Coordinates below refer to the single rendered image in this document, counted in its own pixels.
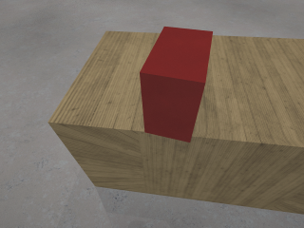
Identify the pedestal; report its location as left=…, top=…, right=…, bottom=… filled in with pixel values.
left=48, top=30, right=304, bottom=215

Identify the carton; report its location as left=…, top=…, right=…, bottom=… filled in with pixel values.
left=140, top=27, right=213, bottom=143

